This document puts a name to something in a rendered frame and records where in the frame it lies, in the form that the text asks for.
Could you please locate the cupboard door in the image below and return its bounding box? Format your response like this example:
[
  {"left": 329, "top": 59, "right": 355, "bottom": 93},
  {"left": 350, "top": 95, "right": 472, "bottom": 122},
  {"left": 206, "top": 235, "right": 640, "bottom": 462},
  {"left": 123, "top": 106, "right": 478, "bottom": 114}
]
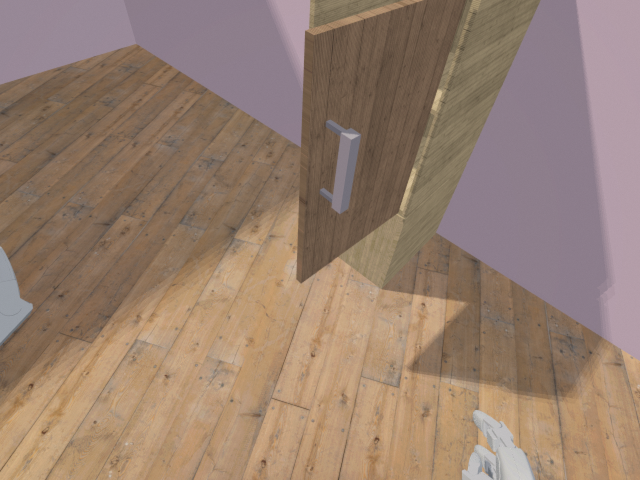
[{"left": 296, "top": 0, "right": 466, "bottom": 283}]

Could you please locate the robot left hand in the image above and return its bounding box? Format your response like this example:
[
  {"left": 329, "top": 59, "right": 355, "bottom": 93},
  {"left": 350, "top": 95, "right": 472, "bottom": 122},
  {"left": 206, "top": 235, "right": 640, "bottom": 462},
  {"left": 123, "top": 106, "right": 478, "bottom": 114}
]
[{"left": 0, "top": 246, "right": 33, "bottom": 346}]

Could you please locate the handle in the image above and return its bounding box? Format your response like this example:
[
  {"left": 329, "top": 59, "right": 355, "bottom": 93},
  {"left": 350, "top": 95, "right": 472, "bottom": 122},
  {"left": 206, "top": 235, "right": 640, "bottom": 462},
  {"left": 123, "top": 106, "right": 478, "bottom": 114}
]
[{"left": 320, "top": 120, "right": 361, "bottom": 214}]

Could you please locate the robot right hand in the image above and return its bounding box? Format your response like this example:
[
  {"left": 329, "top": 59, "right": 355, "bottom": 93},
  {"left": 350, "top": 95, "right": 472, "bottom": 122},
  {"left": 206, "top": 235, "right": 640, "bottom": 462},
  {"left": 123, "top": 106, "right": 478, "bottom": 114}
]
[{"left": 462, "top": 410, "right": 535, "bottom": 480}]

